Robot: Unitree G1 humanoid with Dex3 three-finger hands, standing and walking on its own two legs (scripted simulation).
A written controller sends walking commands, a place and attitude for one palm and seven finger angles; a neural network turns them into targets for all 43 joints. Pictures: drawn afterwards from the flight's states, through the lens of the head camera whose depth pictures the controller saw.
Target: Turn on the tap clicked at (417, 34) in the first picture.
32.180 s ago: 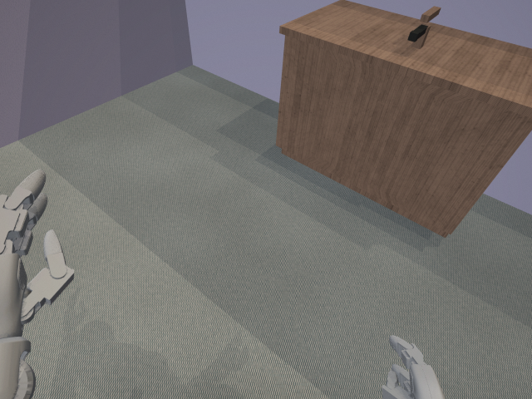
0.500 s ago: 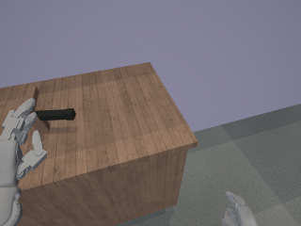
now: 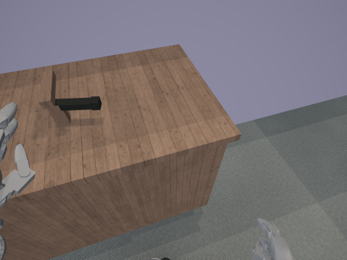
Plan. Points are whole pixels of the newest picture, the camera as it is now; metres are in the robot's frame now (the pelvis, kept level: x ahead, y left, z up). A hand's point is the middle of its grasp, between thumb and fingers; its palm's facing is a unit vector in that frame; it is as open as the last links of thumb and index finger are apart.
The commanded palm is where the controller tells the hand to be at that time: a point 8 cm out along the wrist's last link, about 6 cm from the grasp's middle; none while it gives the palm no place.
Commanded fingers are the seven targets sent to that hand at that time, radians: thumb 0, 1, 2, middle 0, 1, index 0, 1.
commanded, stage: step back with the hand held close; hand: left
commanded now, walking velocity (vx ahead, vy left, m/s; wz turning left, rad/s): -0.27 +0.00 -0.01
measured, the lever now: (95, 103) +0.50 +0.27 +0.06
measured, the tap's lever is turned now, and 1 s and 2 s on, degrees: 75 75 75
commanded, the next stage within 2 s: stop stepping back and stand still in 0.48 s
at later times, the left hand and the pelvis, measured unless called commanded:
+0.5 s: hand (4, 233) +0.13 +0.25 +0.17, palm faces +0.29 -0.86 -0.42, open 7.4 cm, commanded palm +0.08 +0.29 +0.18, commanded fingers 0.00 0.90 0.90 -0.20 -0.30 -0.20 -0.30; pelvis -0.10 +0.02 +0.00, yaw -3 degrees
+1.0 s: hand out of the picture -0.02 +0.25 +0.17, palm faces +0.40 -0.82 -0.41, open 7.5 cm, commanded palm -0.06 +0.29 +0.18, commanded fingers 0.00 0.90 0.90 -0.20 -0.30 -0.20 -0.30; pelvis -0.22 +0.01 +0.00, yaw +1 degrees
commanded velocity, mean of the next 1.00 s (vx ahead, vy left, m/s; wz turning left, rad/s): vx -0.09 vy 0.01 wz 0.02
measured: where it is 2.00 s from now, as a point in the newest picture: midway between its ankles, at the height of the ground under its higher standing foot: outside the picture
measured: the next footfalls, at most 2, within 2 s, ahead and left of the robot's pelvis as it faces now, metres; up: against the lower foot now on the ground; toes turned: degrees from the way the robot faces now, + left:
right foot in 0.06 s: -0.02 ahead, -0.11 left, +0.00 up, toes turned +1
left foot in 0.22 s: +0.05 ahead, +0.09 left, +0.00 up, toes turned -1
